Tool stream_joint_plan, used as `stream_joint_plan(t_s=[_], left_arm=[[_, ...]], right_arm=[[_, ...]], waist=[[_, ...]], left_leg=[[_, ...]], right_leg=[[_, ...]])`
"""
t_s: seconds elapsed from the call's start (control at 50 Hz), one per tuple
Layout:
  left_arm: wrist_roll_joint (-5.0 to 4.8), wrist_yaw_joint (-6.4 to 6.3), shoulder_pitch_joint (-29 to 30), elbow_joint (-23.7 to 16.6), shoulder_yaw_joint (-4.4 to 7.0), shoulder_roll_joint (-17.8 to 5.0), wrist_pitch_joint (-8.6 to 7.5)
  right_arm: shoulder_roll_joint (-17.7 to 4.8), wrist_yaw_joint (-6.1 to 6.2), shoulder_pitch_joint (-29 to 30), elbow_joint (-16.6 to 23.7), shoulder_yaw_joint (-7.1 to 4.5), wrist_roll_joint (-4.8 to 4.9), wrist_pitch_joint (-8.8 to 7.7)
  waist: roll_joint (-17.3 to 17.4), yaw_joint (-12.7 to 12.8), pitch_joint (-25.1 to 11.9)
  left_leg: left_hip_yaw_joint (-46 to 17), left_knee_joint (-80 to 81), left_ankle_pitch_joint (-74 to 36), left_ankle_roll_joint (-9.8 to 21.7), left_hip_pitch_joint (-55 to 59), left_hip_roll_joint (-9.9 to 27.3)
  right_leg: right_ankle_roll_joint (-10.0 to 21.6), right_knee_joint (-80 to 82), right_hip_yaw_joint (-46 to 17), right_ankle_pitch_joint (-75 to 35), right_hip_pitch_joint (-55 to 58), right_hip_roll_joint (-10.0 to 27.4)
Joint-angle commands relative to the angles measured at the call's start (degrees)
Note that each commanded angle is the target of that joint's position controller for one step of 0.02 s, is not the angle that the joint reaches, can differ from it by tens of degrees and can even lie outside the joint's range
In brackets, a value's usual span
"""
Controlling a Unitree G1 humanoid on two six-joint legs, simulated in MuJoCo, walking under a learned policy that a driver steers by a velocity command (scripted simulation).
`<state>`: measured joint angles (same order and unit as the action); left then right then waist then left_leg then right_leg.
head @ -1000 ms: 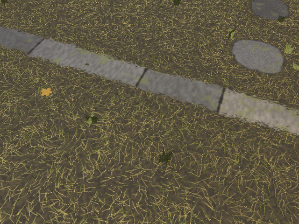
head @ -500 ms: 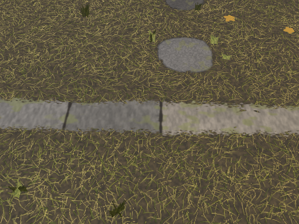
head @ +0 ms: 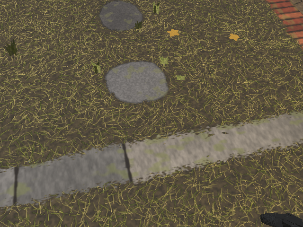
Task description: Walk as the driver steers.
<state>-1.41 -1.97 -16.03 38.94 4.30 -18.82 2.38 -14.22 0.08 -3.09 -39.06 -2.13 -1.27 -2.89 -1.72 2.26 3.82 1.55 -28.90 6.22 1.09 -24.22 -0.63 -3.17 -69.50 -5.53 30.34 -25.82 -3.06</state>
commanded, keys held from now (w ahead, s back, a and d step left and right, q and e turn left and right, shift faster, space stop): e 0.04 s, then no key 0.96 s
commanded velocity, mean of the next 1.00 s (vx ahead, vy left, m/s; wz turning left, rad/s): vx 0.03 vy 0.00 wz -0.16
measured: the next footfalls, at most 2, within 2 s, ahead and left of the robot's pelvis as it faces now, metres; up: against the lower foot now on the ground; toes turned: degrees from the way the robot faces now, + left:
right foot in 0.28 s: +0.09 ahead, -0.14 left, +0.00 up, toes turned -6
left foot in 0.54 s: +0.11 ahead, +0.11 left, +0.00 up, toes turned -6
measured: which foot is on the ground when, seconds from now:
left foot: down 0.00-0.28, up 0.30-0.52, down 0.54-1.00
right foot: up 0.00-0.26, down 0.28-1.00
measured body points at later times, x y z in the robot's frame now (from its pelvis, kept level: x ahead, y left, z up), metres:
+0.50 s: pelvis +0.05 -0.03 +0.01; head +0.07 -0.05 +0.46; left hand +0.26 +0.19 -0.08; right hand +0.13 -0.32 -0.12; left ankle +0.07 +0.12 -0.71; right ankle +0.05 -0.13 -0.73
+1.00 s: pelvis +0.06 -0.01 +0.01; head +0.06 -0.02 +0.46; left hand +0.18 +0.24 -0.12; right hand +0.10 -0.28 -0.13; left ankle +0.07 +0.12 -0.73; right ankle +0.05 -0.13 -0.73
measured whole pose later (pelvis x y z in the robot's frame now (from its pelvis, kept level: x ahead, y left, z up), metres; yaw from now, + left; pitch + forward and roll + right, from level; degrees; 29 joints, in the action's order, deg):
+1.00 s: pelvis +0.06 -0.01 +0.01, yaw -7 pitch -2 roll +0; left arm 0.5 -1.8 -10.6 53.2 2.6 -14.0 0.9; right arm -14.1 1.4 -9.6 -58.0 -0.7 -0.5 0.0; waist 0.1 -0.5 2.2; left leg 0.4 -27.4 15.5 -1.2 -9.9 1.4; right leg 0.0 -27.9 -1.4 14.4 -11.6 -0.4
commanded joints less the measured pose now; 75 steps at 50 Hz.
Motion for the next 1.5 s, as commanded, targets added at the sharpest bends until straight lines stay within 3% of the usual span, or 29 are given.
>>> stream_joint_plan(t_s=[0.02,0.1,0.18,0.22,0.26,0.28,0.3,0.32,0.34,0.36,0.4,0.48,0.52,0.54,0.56,0.58,0.6,0.66,0.86,1.12,1.5], left_arm=[[0.09,-0.57,-3.4,-4.2,1.88,-4.9,1.31],[1.16,-0.15,-0.7,-5.5,0.68,-2.2,0.64],[1.2,0.88,1.7,-5.8,0.33,-2.8,0.67],[1.37,1.34,1.7,-5.5,0.35,-2.8,0.65],[1.88,1.6,0.3,-4.6,0.55,-3.3,0.38],[2.31,1.21,0.5,-5.4,0.91,-6.0,0.35],[2.79,0.54,4.9,-7.3,1.03,-9.6,0.56],[3.62,0.91,5.1,-7.2,0.47,-6.7,-0.2],[3.99,1.2,6.7,-6.5,-0.09,-5.2,-1.15],[3.7,1.34,7.9,-5.9,-0.25,-4.6,-1.95],[2.84,1.33,9.6,-5.0,-0.58,-4.1,-2.82],[2.16,1.45,10.2,-3.1,-0.99,-2.5,-2.23],[1.6,1.57,9.5,-1.7,-1.15,-1.8,-2.03],[2.02,1.72,8.0,-1.0,-1.3,-1.3,-2.32],[2.61,2.07,6.0,-0.5,-1.01,-2.0,-2.58],[2.78,1.93,7.0,-0.2,-1.1,-1.7,-2.5],[2.66,1.72,9.1,0.3,-0.91,-2.5,-2.35],[2.45,0.95,9.7,1.1,-0.83,-1.5,-1.52],[2.01,0.33,7.8,7.9,-0.37,-1.2,-2.01],[1.66,-0.3,5.8,16.0,-0.86,-1.2,-2.35],[1.42,-0.42,4.2,22.4,-1.88,0.4,-2.23]], right_arm=[[-8.3,0.78,-0.2,2.4,-2.35,-0.5,0.75],[-9.6,0.87,-0.6,0.6,-2.99,0.25,0.86],[-11.1,0.26,-0.3,-0.7,-3.22,1.31,1.97],[-11.4,-0.08,-0.5,-1.8,-3.04,1.99,2.38],[-9.3,-0.26,-1.8,-3.5,-2.1,2.65,2.54],[-6.5,-0.63,-4.3,-4.2,-1.06,1.66,2.28],[-3.6,-1.14,-7.0,-3.5,-0.1,-0.44,1.83],[-6.9,-0.48,-2.4,-3.2,-0.85,-0.15,2.06],[-8.5,-0.26,-1.8,-3.3,-1.44,0.77,2.41],[-8.5,0.0,-2.5,-4.2,-1.68,0.97,2.79],[-8.8,0.29,-4.8,-5.8,-2.03,0.63,3.42],[-6.0,-0.07,-5.4,-7.0,-0.93,1.51,3.13],[-6.3,-0.25,-6.4,-7.9,-0.6,0.85,2.98],[-8.5,-0.14,-6.3,-7.8,-0.82,0.18,3.01],[-12.0,0.06,-5.9,-8.2,-1.61,0.47,3.21],[-10.9,-0.12,-5.0,-9.0,-1.67,0.99,3.22],[-8.7,-0.27,-4.7,-9.1,-1.13,0.81,3.05],[-7.7,0.08,-4.6,-10.7,-0.63,0.52,2.16],[-7.3,1.36,-5.9,-15.0,-0.09,0.74,2.24],[-6.1,1.83,-7.6,-19.0,0.35,0.86,2.58],[-4.5,2.35,-12.2,-21.9,0.93,1.0,2.55]], waist=[[10.1,-0.8,-6.6],[8.5,-1.6,-10.5],[9.1,-2.4,-10.6],[8.9,-1.7,-9.7],[7.8,-0.3,-8.8],[1.7,-1.5,-9.4],[-11.4,-5.9,-9.2],[-10.2,-1.3,-8.5],[-9.1,-2.0,-6.8],[-8.8,-2.4,-6.5],[-7.7,-3.2,-6.9],[-5.5,-3.2,-9.2],[-4.2,-4.0,-9.5],[-1.7,-2.9,-9.5],[3.3,-0.4,-7.9],[5.9,-1.1,-6.4],[4.5,-2.4,-5.0],[4.6,-2.4,-4.5],[1.6,-3.1,-3.7],[1.8,-2.8,-2.7],[1.7,-2.5,-1.8]], left_leg=[[-11.7,13.3,-6.5,10.8,9.4,14.3],[-7.8,13.0,-16.5,13.6,12.1,16.6],[-6.1,13.0,-10.9,13.3,11.9,16.9],[-5.9,11.3,-6.0,12.0,11.8,16.4],[-4.2,7.4,0.1,7.5,7.9,13.9],[-0.9,1.7,6.7,2.4,4.0,10.4],[4.7,-5.5,18.8,-3.0,-1.1,3.5],[0.3,-10.7,23.3,-4.1,1.0,3.6],[-1.1,-13.7,22.9,-4.2,0.7,3.8],[-1.7,-15.2,22.4,-4.4,0.0,3.9],[-2.8,-16.9,20.5,-5.5,1.4,4.5],[-1.4,-5.7,13.3,-6.0,7.2,3.8],[-1.8,6.0,-1.3,-4.9,13.9,3.8],[-4.4,6.5,-9.2,-3.8,16.8,6.3],[-4.1,4.0,-9.6,-2.1,16.4,7.2],[-3.8,4.2,-0.8,-0.6,11.9,6.1],[-3.9,5.5,2.4,-0.5,10.3,5.6],[-3.7,6.4,1.8,-1.5,10.6,5.2],[-3.1,6.5,3.8,-1.3,12.1,4.2],[-2.2,6.9,3.5,-1.2,12.2,3.0],[-1.8,6.9,3.2,-1.2,11.7,2.3]], right_leg=[[-1.4,1.4,2.2,-3.9,-4.8,5.0],[-0.7,13.3,2.9,-7.3,-0.2,6.2],[0.7,24.2,4.6,-10.8,5.9,5.3],[2.0,32.2,5.8,-13.7,9.7,4.3],[4.7,44.3,5.8,-20.9,18.3,3.4],[7.1,48.9,-2.6,-28.8,23.0,9.9],[13.6,49.9,-14.2,-34.9,22.2,20.1],[18.0,52.0,-15.5,-29.5,15.2,21.5],[17.5,52.4,-13.5,-28.0,14.3,19.4],[16.0,51.8,-11.2,-29.5,14.8,17.5],[14.9,49.5,-8.0,-39.6,15.4,16.1],[14.5,46.0,-5.7,-47.3,18.1,14.2],[11.6,45.4,-5.1,-39.2,17.2,12.1],[9.2,45.2,-4.5,-31.0,15.8,10.1],[7.6,45.6,-2.6,-24.5,13.9,7.3],[6.0,45.6,-0.1,-21.8,15.5,5.3],[5.5,44.6,0.4,-21.0,15.9,5.1],[5.7,44.4,0.6,-24.1,15.8,5.3],[4.5,45.5,1.5,-24.6,15.5,4.9],[4.2,46.3,2.4,-24.3,15.5,4.6],[4.2,46.7,3.4,-23.7,14.9,4.2]])
Velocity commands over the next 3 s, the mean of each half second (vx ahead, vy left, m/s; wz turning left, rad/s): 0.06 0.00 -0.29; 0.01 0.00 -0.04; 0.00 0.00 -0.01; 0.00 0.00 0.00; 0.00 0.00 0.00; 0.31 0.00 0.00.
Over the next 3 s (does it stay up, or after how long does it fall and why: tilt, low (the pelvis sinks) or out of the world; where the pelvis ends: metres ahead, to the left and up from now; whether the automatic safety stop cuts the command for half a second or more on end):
stays up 0.20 -0.05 0.01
